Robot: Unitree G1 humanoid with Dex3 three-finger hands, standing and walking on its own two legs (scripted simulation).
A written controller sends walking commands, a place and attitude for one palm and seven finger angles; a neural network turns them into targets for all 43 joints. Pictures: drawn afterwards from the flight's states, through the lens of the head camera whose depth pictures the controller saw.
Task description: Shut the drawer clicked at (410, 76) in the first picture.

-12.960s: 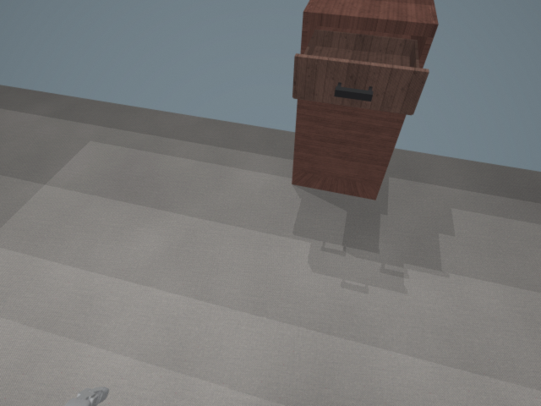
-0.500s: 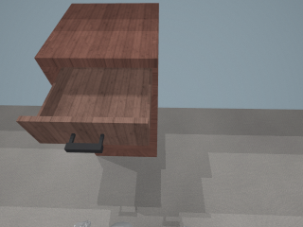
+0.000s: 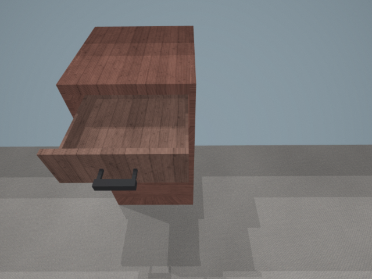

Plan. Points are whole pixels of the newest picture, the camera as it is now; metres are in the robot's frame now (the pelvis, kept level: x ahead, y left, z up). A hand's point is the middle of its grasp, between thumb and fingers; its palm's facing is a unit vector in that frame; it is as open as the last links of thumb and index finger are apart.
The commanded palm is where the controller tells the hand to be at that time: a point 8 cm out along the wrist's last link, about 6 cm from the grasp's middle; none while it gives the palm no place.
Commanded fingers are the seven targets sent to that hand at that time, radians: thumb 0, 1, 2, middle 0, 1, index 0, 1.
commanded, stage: come to a stop and stand still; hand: left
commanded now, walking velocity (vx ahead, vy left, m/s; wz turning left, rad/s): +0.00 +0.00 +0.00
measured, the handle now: (116, 178) +0.37 +0.22 -0.05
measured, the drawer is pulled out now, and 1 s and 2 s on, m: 0.24 0.24 0.24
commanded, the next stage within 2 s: look again from close up in 0.24 s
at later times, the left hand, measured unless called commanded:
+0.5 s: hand out of the picture +0.00 +0.18 -0.18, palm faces +0.00 -0.97 -0.22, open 7.4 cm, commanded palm none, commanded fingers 0.00 0.90 0.90 -0.20 -0.30 -0.20 -0.30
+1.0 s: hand out of the picture +0.06 +0.21 -0.18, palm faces +0.00 -0.97 -0.23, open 7.4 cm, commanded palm +0.11 +0.26 -0.07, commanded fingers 0.00 0.90 0.90 -0.24 -0.34 -0.24 -0.34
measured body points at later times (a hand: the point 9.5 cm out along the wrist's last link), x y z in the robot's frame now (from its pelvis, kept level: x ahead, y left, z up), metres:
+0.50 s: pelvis +0.00 +0.00 -0.01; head +0.02 -0.01 +0.44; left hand +0.01 +0.23 -0.16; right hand -0.02 -0.22 -0.17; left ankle +0.01 +0.11 -0.74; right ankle +0.00 -0.12 -0.74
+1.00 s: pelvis +0.02 +0.03 +0.00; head +0.03 +0.03 +0.44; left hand +0.06 +0.26 -0.16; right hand +0.09 -0.21 -0.15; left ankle +0.01 +0.11 -0.74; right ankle +0.00 -0.12 -0.74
